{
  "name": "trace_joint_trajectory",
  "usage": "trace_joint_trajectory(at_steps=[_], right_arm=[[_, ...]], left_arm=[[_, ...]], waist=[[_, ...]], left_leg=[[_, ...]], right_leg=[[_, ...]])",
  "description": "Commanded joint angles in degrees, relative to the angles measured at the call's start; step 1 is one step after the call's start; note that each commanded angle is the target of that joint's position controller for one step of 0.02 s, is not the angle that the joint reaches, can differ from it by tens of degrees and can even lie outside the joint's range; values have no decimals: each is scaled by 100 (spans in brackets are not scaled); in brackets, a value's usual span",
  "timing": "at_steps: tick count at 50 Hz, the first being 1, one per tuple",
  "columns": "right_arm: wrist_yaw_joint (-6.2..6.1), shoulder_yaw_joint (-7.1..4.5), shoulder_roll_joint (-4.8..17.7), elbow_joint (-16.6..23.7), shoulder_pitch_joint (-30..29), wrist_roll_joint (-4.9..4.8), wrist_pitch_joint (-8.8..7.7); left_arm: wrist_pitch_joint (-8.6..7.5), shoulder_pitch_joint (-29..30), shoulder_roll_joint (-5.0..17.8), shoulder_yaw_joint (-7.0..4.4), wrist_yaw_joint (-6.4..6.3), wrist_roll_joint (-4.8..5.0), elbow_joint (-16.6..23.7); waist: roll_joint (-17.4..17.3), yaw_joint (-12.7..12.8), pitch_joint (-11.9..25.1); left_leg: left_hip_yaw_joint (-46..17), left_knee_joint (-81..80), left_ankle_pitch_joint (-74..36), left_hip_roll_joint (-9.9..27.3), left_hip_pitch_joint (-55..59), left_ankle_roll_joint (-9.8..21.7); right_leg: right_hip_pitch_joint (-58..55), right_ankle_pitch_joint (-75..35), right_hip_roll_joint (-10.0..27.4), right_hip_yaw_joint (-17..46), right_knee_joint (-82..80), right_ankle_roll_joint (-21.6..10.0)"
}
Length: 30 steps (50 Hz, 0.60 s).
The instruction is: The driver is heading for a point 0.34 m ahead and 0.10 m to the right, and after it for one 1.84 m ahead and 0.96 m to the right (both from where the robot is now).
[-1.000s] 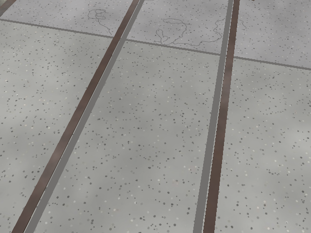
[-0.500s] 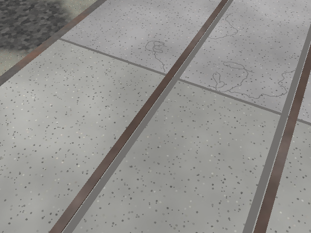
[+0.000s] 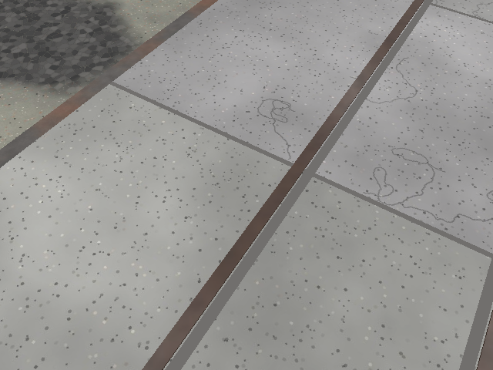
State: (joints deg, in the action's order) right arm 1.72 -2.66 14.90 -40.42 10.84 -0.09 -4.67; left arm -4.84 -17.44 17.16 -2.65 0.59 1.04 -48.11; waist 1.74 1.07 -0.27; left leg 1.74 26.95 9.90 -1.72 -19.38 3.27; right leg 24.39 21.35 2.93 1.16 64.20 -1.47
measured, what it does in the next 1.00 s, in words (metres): walks ahead, turning right: right foot, then left foot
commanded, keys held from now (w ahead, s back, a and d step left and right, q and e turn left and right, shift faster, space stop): w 0.20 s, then w+e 0.04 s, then e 0.76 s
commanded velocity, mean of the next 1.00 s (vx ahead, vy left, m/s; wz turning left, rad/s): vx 0.23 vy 0.00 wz -0.33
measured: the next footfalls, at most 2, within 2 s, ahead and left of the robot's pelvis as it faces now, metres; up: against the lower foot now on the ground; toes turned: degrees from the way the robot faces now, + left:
right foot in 0.40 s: +0.37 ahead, -0.14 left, +0.00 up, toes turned -5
left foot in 0.86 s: +0.41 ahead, +0.07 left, +0.00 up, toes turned -25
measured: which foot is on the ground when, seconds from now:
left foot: down 0.00-0.40, up 0.42-0.84, down 0.86-1.00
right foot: up 0.00-0.38, down 0.40-0.88, up 0.90-1.00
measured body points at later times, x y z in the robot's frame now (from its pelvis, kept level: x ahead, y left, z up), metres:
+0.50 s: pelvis +0.23 -0.05 -0.01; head +0.28 -0.06 +0.43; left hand +0.45 +0.19 -0.10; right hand +0.28 -0.34 -0.14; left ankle +0.11 +0.09 -0.64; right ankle +0.33 -0.14 -0.74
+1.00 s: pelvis +0.31 -0.02 +0.00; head +0.35 -0.01 +0.45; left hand +0.56 +0.19 -0.10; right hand +0.34 -0.33 -0.08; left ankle +0.38 +0.09 -0.74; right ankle +0.27 -0.13 -0.66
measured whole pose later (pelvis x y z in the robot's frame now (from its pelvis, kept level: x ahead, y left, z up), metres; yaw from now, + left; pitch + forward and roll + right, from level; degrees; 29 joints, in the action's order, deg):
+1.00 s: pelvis +0.31 -0.02 +0.00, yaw -24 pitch +2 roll -1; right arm -1.8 -3.2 15.3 -40.3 10.0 1.3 -0.7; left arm 2.9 -11.3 19.7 -5.4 -1.3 0.8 -36.9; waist 2.7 0.0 -0.9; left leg -1.3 27.6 12.7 0.8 -17.0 0.0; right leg 32.0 25.4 -6.5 6.4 61.5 2.6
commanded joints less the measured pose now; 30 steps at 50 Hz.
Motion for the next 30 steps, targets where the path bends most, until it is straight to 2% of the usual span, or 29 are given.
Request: trace_joint_trajectory(at_steps=[1, 3, 6, 9, 12, 14, 16, 17, 18, 19, 20, 21, 22, 23, 24, 25, 27, 28, 30], right_arm=[[18, -172, 611, 184, 227, 32, -101], [-2, -205, 712, 70, 298, 12, -165], [-83, -233, 820, -122, 539, 0, -147], [-134, -239, 904, -280, 774, -31, -102], [-157, -261, 1028, -465, 1045, -48, -65], [-183, -246, 992, -585, 1083, -13, -3], [-225, -251, 1020, -649, 1024, 6, 61], [-255, -268, 1083, -631, 917, -2, 86], [-300, -292, 1162, -583, 750, -38, 126], [-347, -284, 1139, -524, 667, -46, 175], [-399, -219, 1003, -366, 804, 77, 164], [-324, -6, 341, -274, 1639, 285, 74], [-235, -33, 739, -395, 1727, 155, 1], [-210, -114, 1004, -258, 1124, -44, -2], [-256, -109, 978, -141, 687, -55, 42], [-325, -132, 977, -105, 454, 10, 124], [-391, -162, 921, -10, 534, 60, 296], [-416, -141, 799, -11, 626, 70, 339], [-467, -120, 694, 7, 587, 100, 370]], left_arm=[[-10, 9, 433, -134, -8, -38, 417], [72, 115, 339, -123, -32, -66, 455], [79, 679, 251, -96, -37, -109, 634], [30, 1241, 133, -43, 23, -82, 771], [-2, 1720, 121, -6, 112, -19, 924], [-24, 1906, 115, 5, 192, -30, 1029], [-42, 1855, 181, -21, 276, -46, 1096], [-44, 1669, 294, -66, 299, -70, 1082], [-45, 1269, 467, -149, 303, -111, 1003], [-47, 622, 686, -272, 282, -136, 828], [-28, 2, 1139, -400, 210, -165, 769], [23, 31, 1547, -415, 156, -223, 884], [74, -158, 1173, -353, 152, -139, 960], [125, 188, 969, -319, 135, -111, 1081], [180, 487, 802, -282, 96, -54, 1116], [234, 687, 701, -242, 63, -42, 1168], [295, 886, 742, -264, 38, -154, 1250], [302, 945, 775, -285, 30, -177, 1282], [320, 914, 886, -338, -24, -167, 1309]], waist=[[-734, -37, 266], [-640, 23, 167], [-470, -101, -6], [-492, -308, -131], [-498, -515, -250], [-476, -543, -346], [-603, -450, -185], [-692, -330, -13], [-742, -90, 245], [-604, 226, 605], [-24, 382, 1221], [1450, -156, 1933], [1008, 161, 2862], [559, 252, 2213], [81, 178, 1516], [-182, 64, 1040], [88, -249, 759], [224, -325, 745], [314, -329, 845]], left_leg=[[-1827, -1610, -668, 1468, 1233, 1050], [-1479, -1785, -1093, 1418, 1047, 1114], [-1122, -1892, -1442, 1363, 1149, 1067], [-780, -1925, -1350, 1225, 1211, 896], [-606, -1884, -1115, 1345, 1558, 837], [-400, -1583, -1852, 1410, 1801, 726], [-230, -1123, -2779, 1486, 2045, 554], [-164, -794, -3402, 1472, 2142, 450], [-59, -240, -4060, 1363, 2196, 308], [143, 731, -4275, 1091, 2066, 113], [353, 2288, -2754, 768, 1037, -198], [196, 4477, 2501, -246, -1188, -616], [-800, 5325, 2915, -209, -1584, -640], [-866, 5379, 2501, 67, -1919, -587], [-725, 5084, 2073, 266, -2084, -587], [-689, 4747, 1809, 406, -1953, -621], [-693, 4127, 1564, 456, -1299, -629], [-627, 3795, 1510, 404, -1115, -656], [-587, 3241, 1328, 296, -986, -730]], right_leg=[[1316, -598, 522, 261, -19, 66], [1367, -924, 521, 218, -308, 166], [1664, -1726, 522, 211, -1203, 261], [1480, -2518, 381, 91, -2235, 226], [1417, -2760, 248, -36, -2835, 155], [1336, -2644, 133, -86, -3134, 39], [1046, -2302, -25, -123, -3259, -127], [747, -2103, -163, -193, -3298, -217], [233, -2028, -357, -339, -3427, -308], [-597, -2413, -552, -445, -3746, -431], [-2087, -4493, 211, 467, -3542, -747], [-4134, -6766, 1733, 2706, -3217, -1879], [-4463, -5843, 1951, 3533, -3642, -2268], [-3857, -5076, 1601, 2888, -3814, -2005], [-3072, -4457, 1306, 2376, -3989, -1736], [-2226, -4141, 1126, 2104, -4208, -1601], [-1107, -3624, 870, 1932, -4541, -1506], [-834, -3659, 767, 1793, -4593, -1489], [-656, -3725, 669, 1696, -4580, -1478]])
Velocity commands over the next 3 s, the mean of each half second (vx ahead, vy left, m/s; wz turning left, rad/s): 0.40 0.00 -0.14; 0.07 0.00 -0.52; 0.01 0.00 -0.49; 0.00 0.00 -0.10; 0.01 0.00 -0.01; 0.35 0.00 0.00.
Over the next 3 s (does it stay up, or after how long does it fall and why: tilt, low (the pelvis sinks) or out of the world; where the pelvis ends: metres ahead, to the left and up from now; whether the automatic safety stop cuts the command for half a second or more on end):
stays up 0.42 -0.16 0.00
